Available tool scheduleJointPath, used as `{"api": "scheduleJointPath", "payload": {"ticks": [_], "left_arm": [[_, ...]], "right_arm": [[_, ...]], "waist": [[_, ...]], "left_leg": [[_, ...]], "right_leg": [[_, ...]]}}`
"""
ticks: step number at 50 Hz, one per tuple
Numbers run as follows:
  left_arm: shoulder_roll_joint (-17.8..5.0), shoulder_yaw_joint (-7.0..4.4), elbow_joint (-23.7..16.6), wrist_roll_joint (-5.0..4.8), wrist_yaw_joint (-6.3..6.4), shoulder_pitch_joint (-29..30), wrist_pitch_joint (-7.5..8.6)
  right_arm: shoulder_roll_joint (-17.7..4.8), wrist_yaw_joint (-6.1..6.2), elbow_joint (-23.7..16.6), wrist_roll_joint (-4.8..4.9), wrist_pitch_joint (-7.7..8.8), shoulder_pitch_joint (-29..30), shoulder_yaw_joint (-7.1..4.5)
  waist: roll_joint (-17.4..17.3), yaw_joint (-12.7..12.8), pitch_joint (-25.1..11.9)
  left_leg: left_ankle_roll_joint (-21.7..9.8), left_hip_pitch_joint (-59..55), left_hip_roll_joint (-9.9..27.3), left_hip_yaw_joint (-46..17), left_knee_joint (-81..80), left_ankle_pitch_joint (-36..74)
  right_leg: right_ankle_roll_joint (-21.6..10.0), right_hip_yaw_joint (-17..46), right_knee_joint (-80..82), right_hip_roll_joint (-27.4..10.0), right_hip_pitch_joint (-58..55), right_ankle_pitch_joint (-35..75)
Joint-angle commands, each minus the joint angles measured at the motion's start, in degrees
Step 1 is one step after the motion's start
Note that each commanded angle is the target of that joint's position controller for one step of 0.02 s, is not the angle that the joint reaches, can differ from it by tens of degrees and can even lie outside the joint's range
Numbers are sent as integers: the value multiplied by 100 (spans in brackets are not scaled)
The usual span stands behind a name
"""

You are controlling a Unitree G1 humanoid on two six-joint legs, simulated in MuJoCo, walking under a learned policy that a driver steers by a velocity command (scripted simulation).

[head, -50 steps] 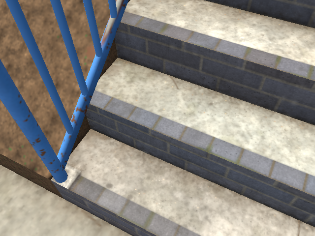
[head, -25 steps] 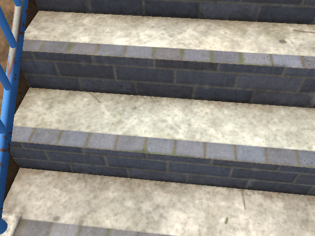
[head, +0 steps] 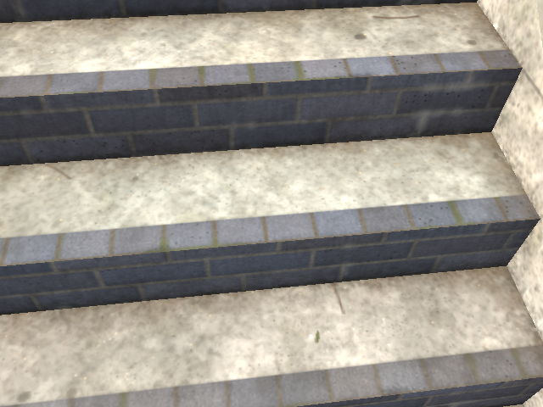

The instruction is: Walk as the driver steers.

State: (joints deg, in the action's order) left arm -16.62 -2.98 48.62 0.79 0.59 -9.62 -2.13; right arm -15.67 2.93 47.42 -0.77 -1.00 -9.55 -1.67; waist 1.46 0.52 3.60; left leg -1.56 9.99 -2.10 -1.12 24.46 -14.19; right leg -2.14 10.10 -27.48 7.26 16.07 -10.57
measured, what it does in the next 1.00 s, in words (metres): walks ahead: right foot, then right foot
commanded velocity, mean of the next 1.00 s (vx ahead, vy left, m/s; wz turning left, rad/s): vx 0.27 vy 0.00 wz -0.06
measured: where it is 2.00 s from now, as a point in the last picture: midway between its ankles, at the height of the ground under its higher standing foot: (248, 259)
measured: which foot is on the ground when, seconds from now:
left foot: down 0.00-0.90, up 0.92-1.00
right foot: down 0.00-0.00, up 0.02-0.26, down 0.28-0.52, up 0.54-0.86, down 0.88-1.00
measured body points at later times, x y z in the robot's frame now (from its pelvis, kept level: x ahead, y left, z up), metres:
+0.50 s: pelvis -0.01 +0.00 +0.00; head -0.01 +0.01 +0.45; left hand +0.00 +0.27 -0.15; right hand +0.07 -0.26 -0.13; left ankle -0.01 +0.09 -0.73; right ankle -0.06 -0.12 -0.74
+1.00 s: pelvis +0.14 -0.03 +0.00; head +0.15 -0.04 +0.45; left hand +0.23 +0.22 -0.14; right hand +0.16 -0.28 -0.16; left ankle +0.05 +0.08 -0.62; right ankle +0.18 -0.10 -0.74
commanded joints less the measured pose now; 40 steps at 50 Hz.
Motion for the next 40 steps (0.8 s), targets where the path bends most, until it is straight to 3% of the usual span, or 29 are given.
{"api": "scheduleJointPath", "payload": {"ticks": [1,2,3,4,7,10,12,13,14,15,16,18,20,22,25,26,27,28,29,30,32,35,37,40], "left_arm": [[-548,-85,-194,-50,61,-164,88],[-749,-135,-113,50,71,-110,62],[-726,-151,8,20,44,-169,43],[-656,-149,116,17,23,-247,27],[-429,-81,333,53,-18,-242,13],[-280,4,464,-33,70,-48,28],[-237,39,661,-57,134,-248,54],[-265,57,763,-17,164,-339,83],[-448,49,814,57,186,-354,136],[-678,2,868,47,158,-184,164],[-603,-5,915,6,112,-189,178],[-737,-45,1024,8,98,-425,196],[-830,-100,1096,8,92,-543,231],[-727,-103,1074,-4,52,-425,287],[-579,-97,895,-52,6,-2,374],[-385,-48,776,-39,-5,224,441],[-28,56,587,-76,-40,437,495],[-262,27,425,84,-51,587,531],[-404,-14,442,145,-77,598,537],[-288,7,557,102,-129,363,560],[-182,24,620,90,-215,243,594],[19,99,509,142,-237,523,594],[126,165,349,114,-210,856,596],[60,176,245,63,-128,1005,595]], "right_arm": [[-1080,14,-329,-119,113,135,-153],[-899,-34,-249,-87,143,132,-133],[-599,-66,-216,-29,175,318,-47],[-522,-69,-194,-29,177,434,-21],[-552,-22,9,-6,188,186,6],[-640,-48,249,-13,164,-139,-8],[-698,-74,358,-2,138,-99,-35],[-586,-94,399,-7,166,-150,-5],[-491,-136,399,4,210,-179,21],[-438,-168,439,55,211,-265,16],[-453,-158,460,13,181,33,10],[-363,-202,388,-61,153,242,-5],[-261,-254,329,-115,210,236,2],[-218,-284,366,-106,323,47,-7],[-164,-272,652,-85,454,-649,-34],[-322,-212,809,-109,496,-1120,-79],[-849,-185,947,-102,515,-1571,-223],[-1106,-217,1129,-82,490,-2034,-316],[-775,-242,1080,-112,496,-1723,-250],[-566,-260,962,-98,510,-1333,-202],[-444,-254,872,-78,581,-1036,-167],[-353,-257,990,-46,679,-1156,-129],[-382,-246,1051,-20,695,-1251,-124],[-477,-247,1057,-18,714,-1256,-146]], "waist": [[-1167,31,-417],[-963,32,-320],[-814,153,-192],[-849,214,-107],[-950,98,-191],[-1034,-129,-329],[-940,13,-334],[-809,13,-498],[-580,-52,-591],[-155,-251,-355],[-2,-50,-205],[592,71,176],[972,98,604],[842,-44,591],[441,-420,388],[16,-599,275],[-1197,-711,155],[-1584,-806,266],[-856,-524,506],[-564,-261,480],[-526,-57,308],[-546,-84,71],[-687,-142,7],[-901,-165,-136]], "left_leg": [[-1070,-73,2315,-2115,-1354,1477],[-1396,460,2357,-1981,-1291,1690],[-1286,543,1987,-1556,-1254,1724],[-1095,535,1619,-1126,-1149,1813],[-915,-180,1278,-771,-794,2486],[-877,-647,1290,-957,-582,2364],[-632,-514,1189,-963,-436,2310],[-399,-259,1151,-1018,-548,1573],[-181,151,1006,-975,-617,676],[-90,287,536,-584,-783,-244],[-82,149,292,-289,-442,-700],[-97,529,26,40,434,-1149],[-154,916,84,277,1037,-956],[-247,775,243,269,1032,-829],[-360,-663,76,344,-157,-536],[-444,-1349,466,-237,-583,-643],[-772,-1783,1301,-1853,-1427,-1835],[-1207,-1828,2229,-3058,-1921,-1914],[-1319,-1499,2293,-2991,-1924,-1787],[-1225,-1251,2061,-2529,-1960,-1620],[-1024,-1140,1706,-1723,-2027,-600],[-942,-964,1322,-728,-1705,1529],[-919,-703,1247,-441,-1524,2204],[-813,-558,1296,-380,-1195,2947]], "right_leg": [[65,-164,-1051,35,410,-1803],[134,-211,-1939,-243,-1,-1998],[155,-189,-2218,-273,-68,-1753],[205,-252,-2371,-260,-72,-1548],[355,-451,-1805,-330,80,-1518],[351,-762,-440,-476,-186,-1463],[277,-889,958,-505,-813,-266],[220,-664,1409,-658,-1387,229],[130,-218,1304,-1053,-1869,333],[-78,-22,999,-1177,-1447,-282],[-259,53,1095,-1127,-973,-1376],[-565,719,1716,-1435,-536,-2938],[-860,1321,2135,-1944,-367,-3333],[-929,1291,2099,-2028,-301,-2906],[-699,553,1447,-1493,327,-2002],[-536,144,676,-1178,810,-1524],[-258,-704,-557,-465,1593,-1343],[-211,-1012,-1527,-423,2176,-1983],[-240,-731,-2288,-724,2274,-1722],[-250,-669,-2528,-894,2156,-1366],[-186,-823,-2586,-1083,1967,-739],[41,-1194,-2037,-953,1634,-341],[99,-1351,-1330,-885,1205,-274],[-2,-1443,-645,-759,601,16]]}}
Keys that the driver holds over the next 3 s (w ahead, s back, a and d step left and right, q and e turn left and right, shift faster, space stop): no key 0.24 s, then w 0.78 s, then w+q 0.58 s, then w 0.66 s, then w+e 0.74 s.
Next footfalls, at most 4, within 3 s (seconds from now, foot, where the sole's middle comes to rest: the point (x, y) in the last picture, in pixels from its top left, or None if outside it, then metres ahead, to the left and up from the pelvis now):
0.28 right None -0.01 -0.12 -0.77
0.88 right None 0.22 -0.11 -0.77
1.44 left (230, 361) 0.50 0.11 -0.58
1.94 right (264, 191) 0.81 0.04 -0.39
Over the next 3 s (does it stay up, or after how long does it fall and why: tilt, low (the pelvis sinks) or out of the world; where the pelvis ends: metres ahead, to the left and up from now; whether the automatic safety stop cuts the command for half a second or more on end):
stays up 1.20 0.21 0.64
